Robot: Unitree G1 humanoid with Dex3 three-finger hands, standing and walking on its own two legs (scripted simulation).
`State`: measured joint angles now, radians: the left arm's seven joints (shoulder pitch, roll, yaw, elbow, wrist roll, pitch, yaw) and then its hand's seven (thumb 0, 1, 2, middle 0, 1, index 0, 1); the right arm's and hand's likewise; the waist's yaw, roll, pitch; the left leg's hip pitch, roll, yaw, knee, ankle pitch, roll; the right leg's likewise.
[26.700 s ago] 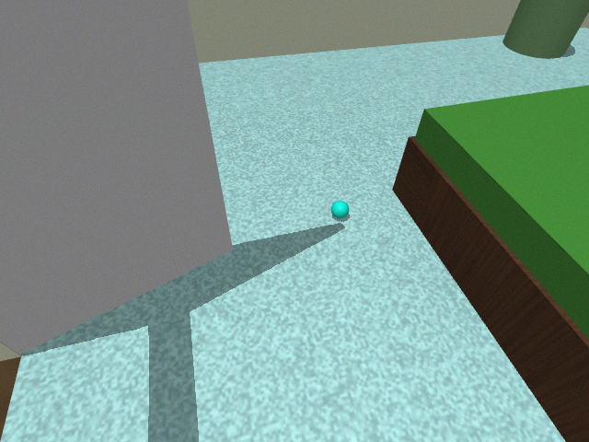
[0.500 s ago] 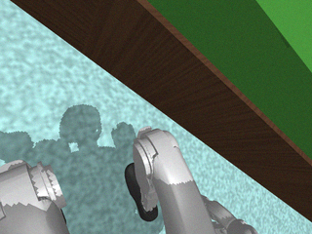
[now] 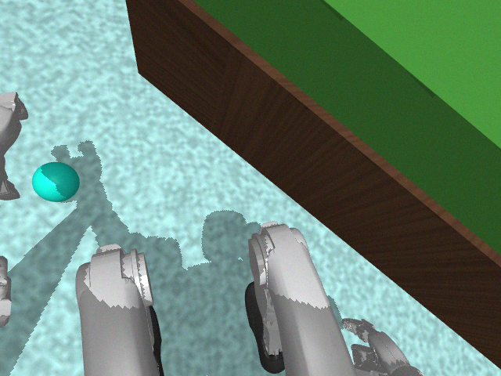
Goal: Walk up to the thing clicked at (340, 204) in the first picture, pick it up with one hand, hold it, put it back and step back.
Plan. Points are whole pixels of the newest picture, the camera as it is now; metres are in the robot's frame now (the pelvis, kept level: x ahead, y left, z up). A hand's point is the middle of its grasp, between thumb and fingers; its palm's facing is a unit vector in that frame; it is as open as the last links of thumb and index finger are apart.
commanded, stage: withdraw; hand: left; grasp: from above
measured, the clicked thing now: (56, 181) +0.49 +0.32 -0.32
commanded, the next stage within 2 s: home in 0.32 s
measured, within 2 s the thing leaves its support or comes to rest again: neither
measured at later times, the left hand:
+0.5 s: hand (17, 164) +0.48 +0.33 -0.16, palm faces -0.36 -0.04 -0.93, open 13.9 cm
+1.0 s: hand out of the picture +0.33 +0.29 +0.03, palm faces -0.24 -0.65 -0.72, open 7.8 cm
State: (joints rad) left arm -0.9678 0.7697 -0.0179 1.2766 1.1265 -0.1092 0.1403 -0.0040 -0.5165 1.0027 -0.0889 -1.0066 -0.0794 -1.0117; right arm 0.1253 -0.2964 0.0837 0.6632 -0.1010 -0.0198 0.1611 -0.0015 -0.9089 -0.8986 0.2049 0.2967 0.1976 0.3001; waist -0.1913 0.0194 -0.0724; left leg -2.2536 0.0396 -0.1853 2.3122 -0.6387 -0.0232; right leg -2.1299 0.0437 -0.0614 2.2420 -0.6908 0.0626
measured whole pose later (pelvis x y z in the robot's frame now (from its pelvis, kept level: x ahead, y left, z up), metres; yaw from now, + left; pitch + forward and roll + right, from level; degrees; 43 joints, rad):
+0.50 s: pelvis +0.00 +0.00 -0.03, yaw +0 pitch +33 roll -10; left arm -0.96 0.80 0.08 1.30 1.24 -0.18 0.32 0.00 -0.48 0.97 -0.12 -0.97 -0.11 -0.96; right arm 0.18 -0.26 0.10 0.70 -0.14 -0.01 0.12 0.00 -0.90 -0.89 0.21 0.30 0.20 0.30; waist -0.23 -0.01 -0.03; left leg -2.36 0.02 -0.19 2.38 -0.61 -0.03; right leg -2.22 0.04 -0.06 2.31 -0.68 0.06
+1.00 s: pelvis +0.01 +0.00 +0.14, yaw +5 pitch +31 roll -7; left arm -0.28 0.48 0.03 0.47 0.52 0.11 0.02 0.00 0.78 0.89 -0.22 -0.33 -0.21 -0.33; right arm 0.12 -0.27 -0.02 0.60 0.01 0.02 0.03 0.00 -0.91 -0.90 0.20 0.30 0.20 0.30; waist -0.06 0.03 -0.18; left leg -1.81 0.04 -0.11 1.87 -0.61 -0.02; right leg -1.70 0.00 -0.04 1.82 -0.66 0.05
